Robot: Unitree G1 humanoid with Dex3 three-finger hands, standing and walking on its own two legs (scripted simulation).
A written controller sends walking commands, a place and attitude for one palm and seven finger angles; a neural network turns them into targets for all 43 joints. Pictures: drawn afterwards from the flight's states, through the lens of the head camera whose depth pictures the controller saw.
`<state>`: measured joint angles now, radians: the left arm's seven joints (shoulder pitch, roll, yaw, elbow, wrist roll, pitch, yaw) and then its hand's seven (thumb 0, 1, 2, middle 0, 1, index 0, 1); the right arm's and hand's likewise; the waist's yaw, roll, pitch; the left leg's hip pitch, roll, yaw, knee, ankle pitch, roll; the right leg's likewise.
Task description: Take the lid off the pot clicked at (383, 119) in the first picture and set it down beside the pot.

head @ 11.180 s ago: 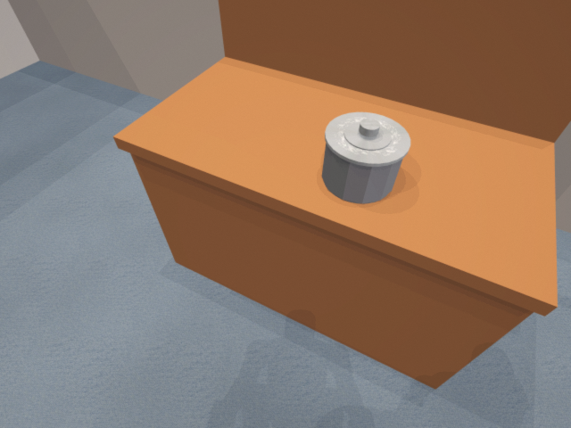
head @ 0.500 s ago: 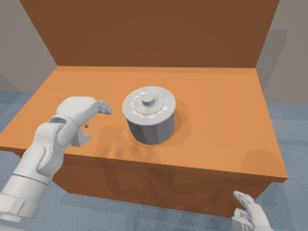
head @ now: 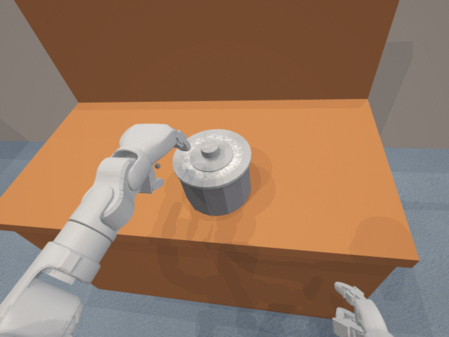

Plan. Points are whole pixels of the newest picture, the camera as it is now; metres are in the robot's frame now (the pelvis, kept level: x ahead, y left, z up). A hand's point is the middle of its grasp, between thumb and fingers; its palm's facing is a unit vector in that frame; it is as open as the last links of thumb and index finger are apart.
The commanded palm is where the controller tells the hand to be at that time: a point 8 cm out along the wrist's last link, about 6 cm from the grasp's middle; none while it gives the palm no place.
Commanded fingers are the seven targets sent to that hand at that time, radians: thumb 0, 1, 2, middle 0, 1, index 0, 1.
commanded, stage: move the open hand above the knob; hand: left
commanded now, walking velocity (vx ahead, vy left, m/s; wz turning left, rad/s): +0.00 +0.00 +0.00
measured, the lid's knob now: (210, 148) +0.50 +0.07 +0.05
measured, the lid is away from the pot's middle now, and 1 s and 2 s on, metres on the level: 0.00 0.00 0.00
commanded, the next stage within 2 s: lower the open fingers around the knob in 1.38 s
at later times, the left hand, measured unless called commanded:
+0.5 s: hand (190, 143) +0.44 +0.09 +0.12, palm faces -0.26 +0.02 -0.96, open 10.1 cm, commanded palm +0.44 +0.09 +0.18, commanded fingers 0.00 -0.29 1.38 -0.82 -0.08 -0.82 -0.08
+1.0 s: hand (203, 132) +0.47 +0.06 +0.12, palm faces -0.28 +0.01 -0.96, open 10.2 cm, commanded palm +0.46 +0.07 +0.18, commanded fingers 0.00 -0.29 1.38 -0.82 -0.08 -0.82 -0.08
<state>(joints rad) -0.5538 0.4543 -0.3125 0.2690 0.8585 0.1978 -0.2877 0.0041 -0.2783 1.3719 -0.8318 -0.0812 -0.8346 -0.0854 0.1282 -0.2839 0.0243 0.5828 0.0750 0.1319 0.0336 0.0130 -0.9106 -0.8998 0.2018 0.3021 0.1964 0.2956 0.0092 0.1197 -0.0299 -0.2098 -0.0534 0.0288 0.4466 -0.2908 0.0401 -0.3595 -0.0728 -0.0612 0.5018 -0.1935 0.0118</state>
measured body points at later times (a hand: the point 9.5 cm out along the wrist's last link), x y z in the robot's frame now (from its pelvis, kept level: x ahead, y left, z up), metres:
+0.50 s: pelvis +0.00 -0.01 +0.00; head +0.02 -0.06 +0.44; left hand +0.45 +0.09 +0.17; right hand +0.13 -0.26 -0.14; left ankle -0.04 +0.09 -0.74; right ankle +0.04 -0.13 -0.74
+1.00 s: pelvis +0.00 +0.00 +0.00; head +0.03 -0.05 +0.44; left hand +0.48 +0.06 +0.17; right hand +0.07 -0.26 -0.15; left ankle -0.04 +0.09 -0.74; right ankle +0.04 -0.13 -0.74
